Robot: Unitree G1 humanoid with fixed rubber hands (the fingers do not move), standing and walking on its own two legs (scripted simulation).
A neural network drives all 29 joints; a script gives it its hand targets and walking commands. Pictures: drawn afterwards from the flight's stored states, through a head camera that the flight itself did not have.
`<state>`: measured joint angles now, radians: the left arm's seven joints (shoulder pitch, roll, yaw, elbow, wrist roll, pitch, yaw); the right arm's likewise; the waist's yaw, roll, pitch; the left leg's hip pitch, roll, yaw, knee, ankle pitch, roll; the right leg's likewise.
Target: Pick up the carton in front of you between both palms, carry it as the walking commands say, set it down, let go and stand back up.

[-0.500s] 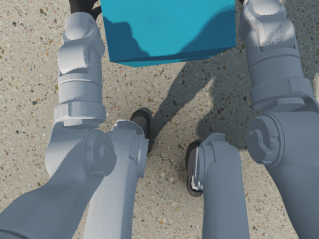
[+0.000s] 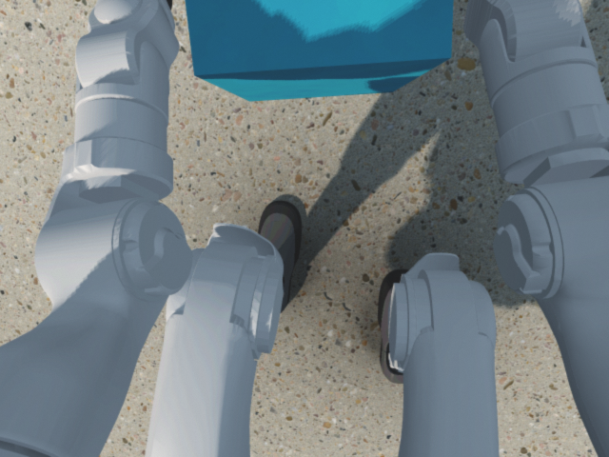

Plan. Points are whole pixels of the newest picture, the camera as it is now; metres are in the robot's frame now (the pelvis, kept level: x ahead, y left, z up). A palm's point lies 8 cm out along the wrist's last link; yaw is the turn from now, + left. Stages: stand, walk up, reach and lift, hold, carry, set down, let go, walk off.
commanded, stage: set down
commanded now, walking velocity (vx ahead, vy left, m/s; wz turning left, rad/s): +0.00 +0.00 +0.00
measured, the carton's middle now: out of the picture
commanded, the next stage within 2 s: none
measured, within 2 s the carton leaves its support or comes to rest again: rests again in 0.32 s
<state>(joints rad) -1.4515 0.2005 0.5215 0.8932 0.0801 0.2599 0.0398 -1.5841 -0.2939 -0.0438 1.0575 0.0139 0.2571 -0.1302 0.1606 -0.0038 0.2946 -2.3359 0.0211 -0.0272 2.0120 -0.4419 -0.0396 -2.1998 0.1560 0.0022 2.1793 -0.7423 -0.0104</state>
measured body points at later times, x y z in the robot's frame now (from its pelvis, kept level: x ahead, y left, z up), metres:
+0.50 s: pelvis -0.01 +0.00 -0.02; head +0.38 +0.00 +0.20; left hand +0.53 +0.26 -0.19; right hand +0.59 -0.04 -0.20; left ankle +0.14 +0.14 -0.36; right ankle +0.06 -0.10 -0.36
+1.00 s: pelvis -0.02 +0.00 -0.02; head +0.38 +0.01 +0.19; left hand +0.51 +0.27 -0.22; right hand +0.59 -0.09 -0.22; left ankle +0.14 +0.14 -0.36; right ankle +0.06 -0.10 -0.36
